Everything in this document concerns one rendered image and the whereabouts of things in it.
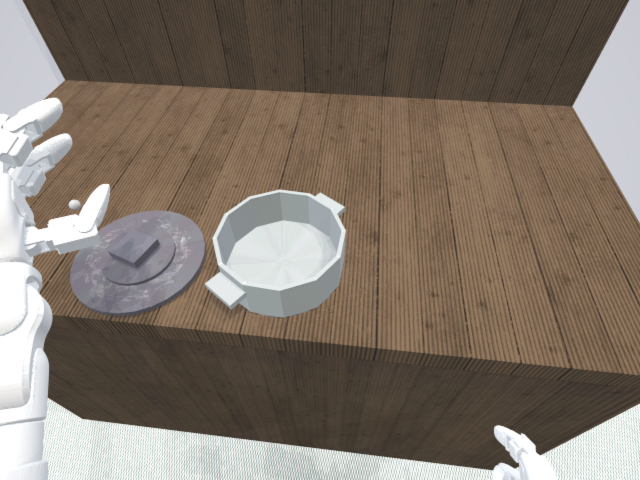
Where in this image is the left robot forearm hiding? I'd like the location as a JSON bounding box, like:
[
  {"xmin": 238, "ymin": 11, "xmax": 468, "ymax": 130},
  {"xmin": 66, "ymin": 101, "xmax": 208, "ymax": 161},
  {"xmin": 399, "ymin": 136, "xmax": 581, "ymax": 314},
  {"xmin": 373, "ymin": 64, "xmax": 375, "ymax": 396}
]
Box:
[{"xmin": 0, "ymin": 262, "xmax": 52, "ymax": 480}]

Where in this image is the left robot hand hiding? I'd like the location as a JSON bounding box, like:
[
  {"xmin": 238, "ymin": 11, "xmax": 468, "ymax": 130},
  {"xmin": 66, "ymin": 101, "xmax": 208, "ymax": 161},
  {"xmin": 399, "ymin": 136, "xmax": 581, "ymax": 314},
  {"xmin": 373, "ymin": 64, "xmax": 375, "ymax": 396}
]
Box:
[{"xmin": 0, "ymin": 98, "xmax": 110, "ymax": 266}]

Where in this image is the right robot hand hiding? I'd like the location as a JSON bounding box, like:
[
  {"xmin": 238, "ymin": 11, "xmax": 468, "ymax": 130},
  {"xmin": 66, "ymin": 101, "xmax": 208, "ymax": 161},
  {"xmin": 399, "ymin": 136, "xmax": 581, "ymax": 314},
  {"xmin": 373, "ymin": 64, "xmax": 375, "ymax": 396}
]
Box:
[{"xmin": 488, "ymin": 425, "xmax": 558, "ymax": 480}]

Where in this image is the pot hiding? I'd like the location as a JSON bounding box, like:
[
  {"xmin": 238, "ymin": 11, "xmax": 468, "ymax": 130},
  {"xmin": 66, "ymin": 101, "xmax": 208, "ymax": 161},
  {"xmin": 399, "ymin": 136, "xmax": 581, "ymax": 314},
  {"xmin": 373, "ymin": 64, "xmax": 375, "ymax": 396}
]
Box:
[{"xmin": 205, "ymin": 190, "xmax": 346, "ymax": 318}]

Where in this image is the lid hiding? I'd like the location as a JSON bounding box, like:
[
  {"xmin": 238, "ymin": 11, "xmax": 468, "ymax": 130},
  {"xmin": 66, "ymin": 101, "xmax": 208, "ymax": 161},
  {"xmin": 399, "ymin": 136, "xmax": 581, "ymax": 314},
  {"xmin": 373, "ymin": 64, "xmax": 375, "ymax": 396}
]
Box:
[{"xmin": 70, "ymin": 210, "xmax": 206, "ymax": 316}]

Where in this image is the table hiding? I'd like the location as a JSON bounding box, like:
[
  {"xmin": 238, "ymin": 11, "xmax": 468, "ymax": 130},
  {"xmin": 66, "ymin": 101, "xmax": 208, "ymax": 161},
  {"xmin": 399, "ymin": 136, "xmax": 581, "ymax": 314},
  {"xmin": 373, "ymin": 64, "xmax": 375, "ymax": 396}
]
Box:
[{"xmin": 23, "ymin": 0, "xmax": 640, "ymax": 470}]

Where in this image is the knob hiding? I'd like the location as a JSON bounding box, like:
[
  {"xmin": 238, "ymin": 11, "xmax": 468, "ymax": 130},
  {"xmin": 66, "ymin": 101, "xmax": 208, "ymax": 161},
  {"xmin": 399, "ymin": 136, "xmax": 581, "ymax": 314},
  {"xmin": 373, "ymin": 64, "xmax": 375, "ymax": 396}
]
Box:
[{"xmin": 108, "ymin": 229, "xmax": 160, "ymax": 268}]

